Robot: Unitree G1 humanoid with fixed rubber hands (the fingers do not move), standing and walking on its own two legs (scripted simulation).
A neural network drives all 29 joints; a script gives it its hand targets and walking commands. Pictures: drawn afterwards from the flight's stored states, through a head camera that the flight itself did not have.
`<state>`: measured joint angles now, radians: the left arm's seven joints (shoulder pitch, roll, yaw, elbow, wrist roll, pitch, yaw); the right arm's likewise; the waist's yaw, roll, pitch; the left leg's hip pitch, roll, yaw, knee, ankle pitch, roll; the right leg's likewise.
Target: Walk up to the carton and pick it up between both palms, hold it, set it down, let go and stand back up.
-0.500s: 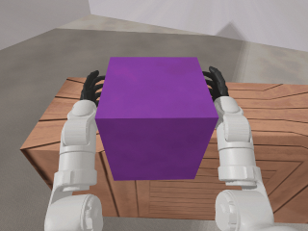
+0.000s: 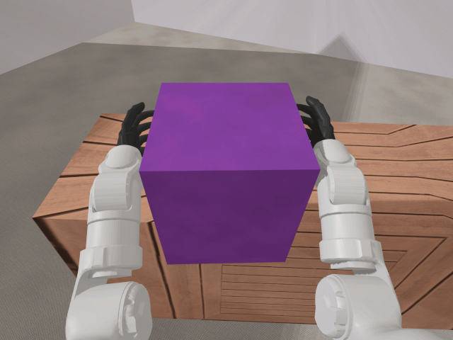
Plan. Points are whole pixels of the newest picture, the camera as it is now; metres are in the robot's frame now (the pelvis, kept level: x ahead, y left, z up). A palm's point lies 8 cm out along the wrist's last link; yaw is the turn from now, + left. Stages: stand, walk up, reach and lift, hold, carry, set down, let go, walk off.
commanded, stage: hold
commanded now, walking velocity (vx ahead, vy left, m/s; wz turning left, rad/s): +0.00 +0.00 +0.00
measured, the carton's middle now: (225, 176) +0.37 +0.00 +0.13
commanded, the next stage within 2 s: none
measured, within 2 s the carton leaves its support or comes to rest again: neither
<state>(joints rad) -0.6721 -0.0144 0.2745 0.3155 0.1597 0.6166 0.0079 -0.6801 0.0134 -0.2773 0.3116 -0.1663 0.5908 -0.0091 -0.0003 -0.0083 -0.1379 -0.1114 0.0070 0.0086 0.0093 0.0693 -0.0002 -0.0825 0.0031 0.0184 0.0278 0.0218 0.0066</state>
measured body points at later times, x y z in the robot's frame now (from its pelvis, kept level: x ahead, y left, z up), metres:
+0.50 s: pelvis +0.00 +0.00 +0.00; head -0.03 +0.00 +0.45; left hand +0.39 +0.15 +0.19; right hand +0.39 -0.17 +0.20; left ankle +0.04 +0.12 -0.76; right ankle +0.02 -0.12 -0.76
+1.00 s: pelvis +0.01 +0.00 +0.00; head -0.03 +0.00 +0.45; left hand +0.39 +0.15 +0.18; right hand +0.39 -0.17 +0.20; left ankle +0.04 +0.12 -0.76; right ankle +0.02 -0.12 -0.76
